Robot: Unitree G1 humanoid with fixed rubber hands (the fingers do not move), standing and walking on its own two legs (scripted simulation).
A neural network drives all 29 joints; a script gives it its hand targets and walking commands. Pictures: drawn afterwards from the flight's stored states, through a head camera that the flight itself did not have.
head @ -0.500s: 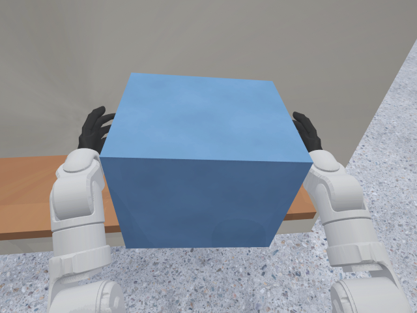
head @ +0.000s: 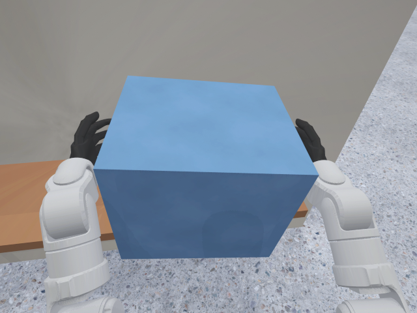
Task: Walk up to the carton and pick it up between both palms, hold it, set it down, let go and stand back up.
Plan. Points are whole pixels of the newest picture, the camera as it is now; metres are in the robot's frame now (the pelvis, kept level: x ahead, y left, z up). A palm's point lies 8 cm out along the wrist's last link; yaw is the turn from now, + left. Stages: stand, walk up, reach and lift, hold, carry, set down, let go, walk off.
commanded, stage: reach and lift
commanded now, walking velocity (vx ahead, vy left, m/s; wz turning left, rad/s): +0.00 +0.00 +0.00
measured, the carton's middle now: (200, 169) +0.38 +0.01 +0.11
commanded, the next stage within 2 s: hold in 0.56 s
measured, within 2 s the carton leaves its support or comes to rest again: neither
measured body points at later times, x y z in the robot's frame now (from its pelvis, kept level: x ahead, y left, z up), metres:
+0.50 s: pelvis -0.01 -0.01 +0.00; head -0.03 -0.01 +0.45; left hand +0.34 +0.19 +0.19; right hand +0.34 -0.20 +0.16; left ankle +0.01 +0.12 -0.76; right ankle -0.04 -0.11 -0.76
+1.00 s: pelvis -0.01 +0.00 +0.00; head -0.01 +0.00 +0.45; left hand +0.35 +0.19 +0.18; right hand +0.35 -0.20 +0.16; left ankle +0.01 +0.12 -0.76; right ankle -0.04 -0.11 -0.76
